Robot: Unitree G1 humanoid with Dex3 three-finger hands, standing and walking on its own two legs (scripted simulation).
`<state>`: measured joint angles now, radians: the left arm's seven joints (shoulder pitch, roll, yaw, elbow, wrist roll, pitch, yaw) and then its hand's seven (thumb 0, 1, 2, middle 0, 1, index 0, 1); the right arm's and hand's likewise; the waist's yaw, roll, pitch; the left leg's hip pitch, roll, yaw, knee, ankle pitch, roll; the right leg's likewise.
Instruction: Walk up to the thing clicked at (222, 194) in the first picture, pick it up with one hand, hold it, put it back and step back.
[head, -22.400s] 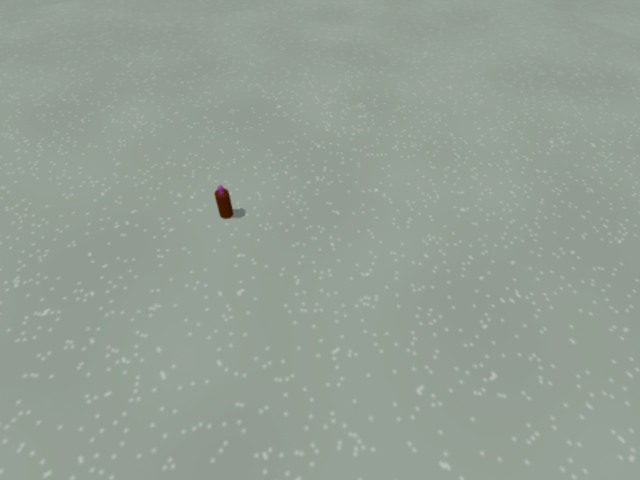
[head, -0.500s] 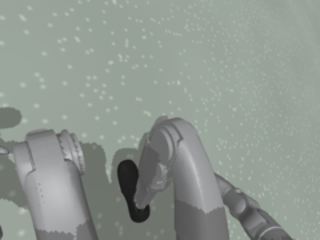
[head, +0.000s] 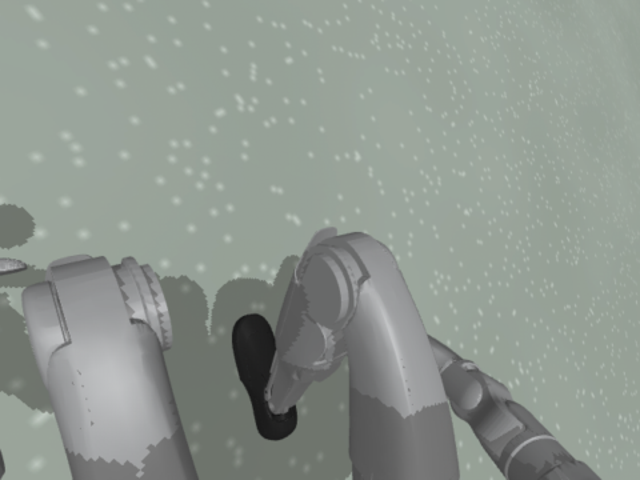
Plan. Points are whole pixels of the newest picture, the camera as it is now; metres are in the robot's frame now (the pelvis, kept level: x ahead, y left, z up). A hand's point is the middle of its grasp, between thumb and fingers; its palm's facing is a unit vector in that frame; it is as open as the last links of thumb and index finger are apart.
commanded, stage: close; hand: left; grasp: from the side
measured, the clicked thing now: out of the picture +0.40 +0.31 -0.20
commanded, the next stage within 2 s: settle in 0.66 s
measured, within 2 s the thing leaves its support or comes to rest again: leaves its support in 1.04 s
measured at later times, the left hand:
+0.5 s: hand out of the picture +0.39 +0.30 -0.18, palm faces +0.40 -0.91 +0.02, open 11.2 cm
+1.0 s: hand out of the picture +0.39 +0.31 -0.17, palm faces +0.39 -0.92 +0.01, open 7.2 cm
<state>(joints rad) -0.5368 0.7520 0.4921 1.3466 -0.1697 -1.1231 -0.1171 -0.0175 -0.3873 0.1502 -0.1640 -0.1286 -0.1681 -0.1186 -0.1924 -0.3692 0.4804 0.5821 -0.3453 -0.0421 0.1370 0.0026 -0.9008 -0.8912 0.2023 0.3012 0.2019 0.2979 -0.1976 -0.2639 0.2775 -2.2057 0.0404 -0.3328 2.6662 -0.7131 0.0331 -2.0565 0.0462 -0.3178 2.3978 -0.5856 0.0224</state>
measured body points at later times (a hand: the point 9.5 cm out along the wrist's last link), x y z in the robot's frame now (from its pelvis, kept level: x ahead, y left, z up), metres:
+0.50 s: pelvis +0.00 +0.00 +0.00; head +0.22 +0.20 +0.33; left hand +0.36 +0.35 -0.18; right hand +0.18 -0.23 -0.03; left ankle +0.09 +0.12 -0.25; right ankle +0.14 -0.11 -0.25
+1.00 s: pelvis +0.00 +0.00 +0.00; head +0.21 +0.21 +0.33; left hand +0.37 +0.36 -0.17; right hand +0.18 -0.23 -0.03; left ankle +0.09 +0.12 -0.25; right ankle +0.14 -0.11 -0.25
